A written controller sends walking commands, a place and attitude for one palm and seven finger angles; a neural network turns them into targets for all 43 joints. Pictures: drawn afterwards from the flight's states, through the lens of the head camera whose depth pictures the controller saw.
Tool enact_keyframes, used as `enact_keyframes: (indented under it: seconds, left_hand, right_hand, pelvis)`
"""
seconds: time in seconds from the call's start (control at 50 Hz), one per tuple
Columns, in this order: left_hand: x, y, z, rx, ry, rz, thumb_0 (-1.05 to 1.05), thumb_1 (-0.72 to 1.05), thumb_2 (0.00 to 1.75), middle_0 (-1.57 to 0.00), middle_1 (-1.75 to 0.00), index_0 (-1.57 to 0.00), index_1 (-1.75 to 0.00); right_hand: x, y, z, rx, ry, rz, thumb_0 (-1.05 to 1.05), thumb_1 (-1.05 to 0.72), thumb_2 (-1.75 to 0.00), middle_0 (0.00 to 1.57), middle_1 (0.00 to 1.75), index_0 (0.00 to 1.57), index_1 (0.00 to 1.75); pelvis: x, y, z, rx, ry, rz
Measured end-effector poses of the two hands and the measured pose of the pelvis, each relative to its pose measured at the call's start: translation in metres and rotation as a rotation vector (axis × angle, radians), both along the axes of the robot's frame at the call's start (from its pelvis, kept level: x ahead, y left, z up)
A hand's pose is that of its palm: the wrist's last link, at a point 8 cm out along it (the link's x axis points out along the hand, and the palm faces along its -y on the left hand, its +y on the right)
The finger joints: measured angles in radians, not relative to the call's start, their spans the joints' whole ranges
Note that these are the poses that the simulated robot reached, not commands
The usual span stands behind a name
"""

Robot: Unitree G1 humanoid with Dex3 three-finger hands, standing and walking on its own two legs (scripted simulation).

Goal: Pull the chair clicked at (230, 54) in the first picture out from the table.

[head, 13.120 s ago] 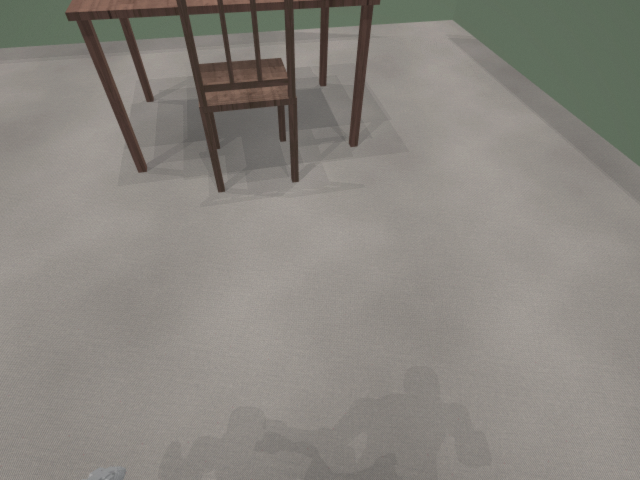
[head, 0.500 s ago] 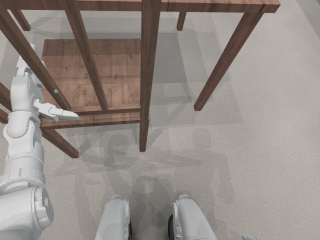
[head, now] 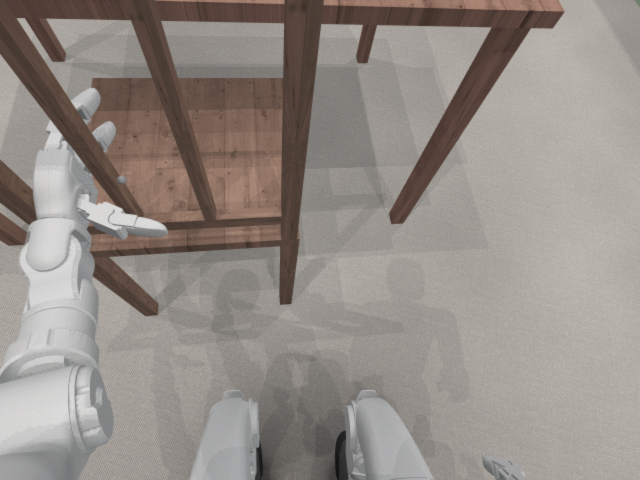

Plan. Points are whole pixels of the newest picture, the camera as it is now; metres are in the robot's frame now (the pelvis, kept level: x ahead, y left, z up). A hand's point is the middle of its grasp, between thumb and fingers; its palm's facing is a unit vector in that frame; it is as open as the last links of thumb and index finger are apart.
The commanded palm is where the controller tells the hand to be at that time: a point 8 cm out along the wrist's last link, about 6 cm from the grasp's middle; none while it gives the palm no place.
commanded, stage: hook a spindle and tug to test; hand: left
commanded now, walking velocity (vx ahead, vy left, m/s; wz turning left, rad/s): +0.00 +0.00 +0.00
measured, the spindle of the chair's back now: (79, 137) +0.49 +0.26 +0.07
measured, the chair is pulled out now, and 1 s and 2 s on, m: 0.00 0.01 0.09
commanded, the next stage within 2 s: step backward, pulling the chair out in 1.24 s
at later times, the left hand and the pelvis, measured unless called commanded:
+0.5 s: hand (121, 177) +0.47 +0.23 +0.03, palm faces +0.09 -1.00 -0.03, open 7.5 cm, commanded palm +0.44 +0.27 +0.03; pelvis +0.00 +0.00 +0.00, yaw +0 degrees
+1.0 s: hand (120, 190) +0.45 +0.22 +0.03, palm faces +0.09 -1.00 -0.03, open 5.0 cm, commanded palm +0.41 +0.26 +0.03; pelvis +0.01 +0.01 +0.01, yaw -1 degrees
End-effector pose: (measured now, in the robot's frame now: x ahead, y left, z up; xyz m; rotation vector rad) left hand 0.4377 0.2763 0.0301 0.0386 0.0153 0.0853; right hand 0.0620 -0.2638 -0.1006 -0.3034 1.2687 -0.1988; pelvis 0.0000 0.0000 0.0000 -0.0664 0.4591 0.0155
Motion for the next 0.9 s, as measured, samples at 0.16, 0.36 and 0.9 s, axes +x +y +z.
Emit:
enact_keyframes:
  seconds: [0.16, 0.36, 0.9]
  left_hand:
    - [0.005, 0.002, -0.001, 0.003, 0.003, 0.004, -0.02, -0.44, 0.32, -0.28, -0.77, -0.28, -0.77]
    - [0.004, 0.002, -0.001, -0.005, 0.011, 0.001, -0.01, -0.05, 0.49, -0.44, -1.26, -0.44, -1.26]
    - [-0.009, 0.001, -0.001, -0.016, 0.017, 0.01, 0.01, 0.79, 0.81, -0.46, -1.45, -0.44, -1.45]
  right_hand:
    - [-0.006, -0.002, -0.003, -0.003, 0.021, -0.008, 0.01, -0.9, -0.9, 0.2, 0.29, 0.21, 0.3]
    - [-0.01, -0.001, 0.0, 0.003, 0.03, -0.022, 0.01, -0.9, -0.9, 0.2, 0.29, 0.21, 0.3]
    - [0.007, 0.01, 0.01, 0.02, -0.03, -0.026, 0.01, -0.9, -0.9, 0.2, 0.29, 0.21, 0.3]
  pelvis:
    - [0.0, -0.002, -0.002, 0.0, 0.008, -0.001]
    - [0.002, -0.002, 0.001, 0.001, 0.007, -0.004]
    - [0.009, 0.007, 0.009, -0.001, -0.007, -0.013]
